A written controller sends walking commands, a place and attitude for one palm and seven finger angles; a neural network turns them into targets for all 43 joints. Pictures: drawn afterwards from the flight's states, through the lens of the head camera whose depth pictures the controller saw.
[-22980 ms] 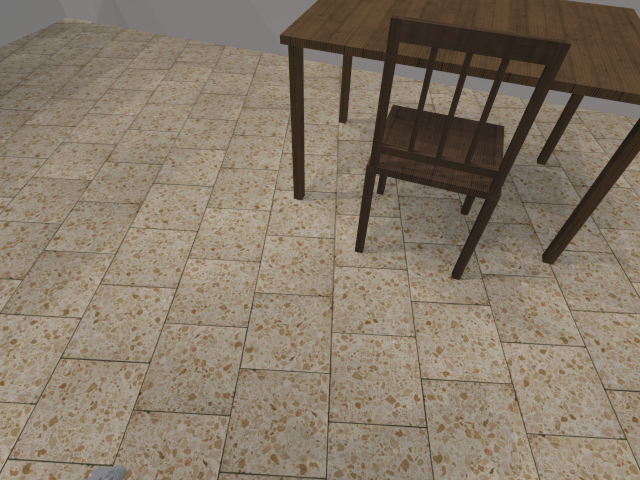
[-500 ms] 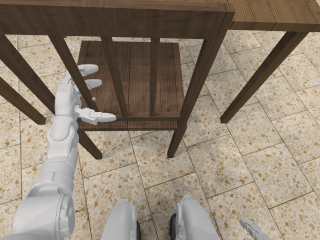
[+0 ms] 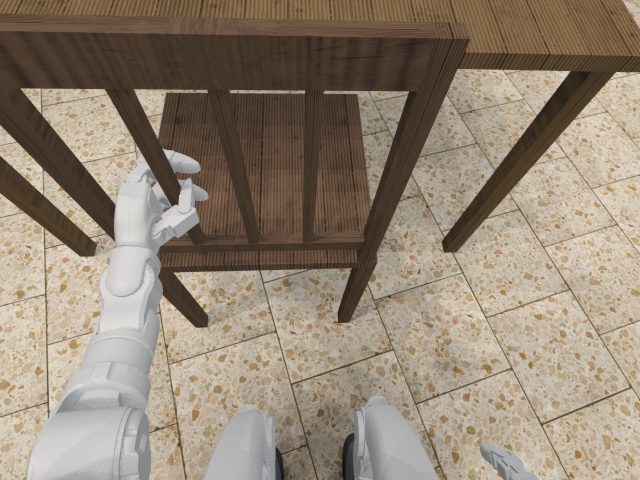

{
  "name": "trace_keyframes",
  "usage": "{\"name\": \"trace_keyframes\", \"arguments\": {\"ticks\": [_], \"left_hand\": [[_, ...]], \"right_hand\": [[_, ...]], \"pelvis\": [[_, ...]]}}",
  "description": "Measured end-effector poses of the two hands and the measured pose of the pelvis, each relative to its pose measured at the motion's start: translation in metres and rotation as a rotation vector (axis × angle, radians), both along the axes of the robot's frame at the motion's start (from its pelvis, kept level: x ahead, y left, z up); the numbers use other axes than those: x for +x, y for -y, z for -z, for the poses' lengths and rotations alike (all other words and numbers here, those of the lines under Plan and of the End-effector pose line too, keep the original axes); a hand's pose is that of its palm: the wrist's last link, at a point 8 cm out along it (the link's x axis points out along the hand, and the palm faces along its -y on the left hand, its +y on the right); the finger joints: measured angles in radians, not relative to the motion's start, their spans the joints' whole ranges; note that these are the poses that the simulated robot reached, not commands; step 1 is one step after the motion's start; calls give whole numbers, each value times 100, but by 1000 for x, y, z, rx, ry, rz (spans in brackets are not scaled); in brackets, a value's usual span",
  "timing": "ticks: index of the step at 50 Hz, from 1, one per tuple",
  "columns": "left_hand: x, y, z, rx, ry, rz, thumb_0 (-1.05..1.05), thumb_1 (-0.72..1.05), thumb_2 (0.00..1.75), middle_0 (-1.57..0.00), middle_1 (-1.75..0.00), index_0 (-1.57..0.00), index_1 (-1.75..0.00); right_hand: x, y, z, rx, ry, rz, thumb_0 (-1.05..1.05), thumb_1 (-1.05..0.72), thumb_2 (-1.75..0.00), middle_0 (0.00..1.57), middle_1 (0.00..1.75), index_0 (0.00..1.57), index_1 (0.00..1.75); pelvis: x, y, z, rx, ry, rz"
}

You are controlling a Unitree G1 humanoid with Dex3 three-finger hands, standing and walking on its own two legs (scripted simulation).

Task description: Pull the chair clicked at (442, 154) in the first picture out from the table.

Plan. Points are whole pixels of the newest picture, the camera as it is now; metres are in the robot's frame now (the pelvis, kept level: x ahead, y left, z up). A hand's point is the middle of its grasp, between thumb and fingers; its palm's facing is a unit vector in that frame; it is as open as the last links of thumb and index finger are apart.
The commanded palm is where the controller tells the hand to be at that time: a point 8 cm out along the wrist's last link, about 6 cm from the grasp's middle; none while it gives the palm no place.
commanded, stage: hook a spindle and tug to test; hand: left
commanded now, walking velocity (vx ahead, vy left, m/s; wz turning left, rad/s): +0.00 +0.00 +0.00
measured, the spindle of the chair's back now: (240, 183) +0.47 +0.09 +0.03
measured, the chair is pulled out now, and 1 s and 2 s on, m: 0.00 0.05 0.20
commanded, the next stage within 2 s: step backward, pulling the chair out in 0.50 s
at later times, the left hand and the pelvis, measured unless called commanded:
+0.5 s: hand (192, 231) +0.41 +0.15 +0.02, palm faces +0.00 -1.00 -0.05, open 4.9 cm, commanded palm +0.39 +0.20 +0.02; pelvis +0.00 +0.00 +0.00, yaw +0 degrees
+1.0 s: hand (200, 234) +0.40 +0.13 +0.04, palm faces +0.00 -0.99 -0.15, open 4.8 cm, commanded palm +0.38 +0.18 +0.04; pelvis +0.02 +0.01 +0.10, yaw -1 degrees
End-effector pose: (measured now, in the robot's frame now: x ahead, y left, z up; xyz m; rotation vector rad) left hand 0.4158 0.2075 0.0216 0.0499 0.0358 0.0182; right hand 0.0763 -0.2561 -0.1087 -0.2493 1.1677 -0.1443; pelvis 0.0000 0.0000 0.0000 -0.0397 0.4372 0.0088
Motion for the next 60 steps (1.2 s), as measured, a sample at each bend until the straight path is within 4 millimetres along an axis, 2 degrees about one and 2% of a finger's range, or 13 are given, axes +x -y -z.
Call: {"name": "trace_keyframes", "arguments": {"ticks": [22, 31, 33, 36, 40, 43, 51, 60], "left_hand": [[-26, 4, 0, -3, 6, 15, 1, 79, 82, -50, -145, -45, -145], [-28, 4, 0, -1, 5, 21, 1, 78, 83, -50, -145, -46, -145], [-28, 4, -5, 34, -46, -4, 0, 77, 83, -50, -143, -46, -145], [-30, 7, -16, 97, -197, -43, 0, 79, 84, -47, -136, -46, -145], [-37, 11, -25, 44, -353, -112, 1, 79, 82, -38, -121, -47, -145], [-37, 15, -29, 53, -417, -98, 2, 78, 82, -38, -116, -48, -145], [-41, 23, -34, 90, -487, -29, 2, 78, 81, -37, -115, -50, -145], [-74, 33, -34, 100, -481, -5, 2, 78, 80, -35, -117, -50, -145]], "right_hand": [[36, -1, -4, 8, 89, -38, 1, -91, -90, 20, 30, 20, 30], [40, 0, -2, 5, 107, -49, 1, -91, -90, 20, 30, 20, 30], [37, -2, -8, 8, 82, -1, 1, -91, -90, 20, 30, 20, 30], [29, -9, -31, 16, 46, 81, 1, -91, -90, 20, 30, 20, 30], [17, -15, -65, 5, -1, 119, 1, -91, -90, 20, 30, 20, 30], [10, -11, -82, -28, -30, 126, 1, -91, -90, 20, 30, 20, 30], [-6, 10, -104, -105, -42, 171, 1, -91, -90, 20, 30, 20, 30], [-18, 10, -103, -82, 1, 185, 1, -91, -90, 20, 30, 20, 30]], "pelvis": [[4, 4, -2, 8, 15, -3], [2, 5, 0, 7, 16, -8], [0, 5, -8, 13, 70, -7], [4, 3, -37, 20, 141, -4], [17, -1, -73, 26, 190, 2], [23, -2, -88, 23, 219, 3], [17, -7, -103, 11, 274, 16], [-6, -4, -106, 24, 321, 44]]}}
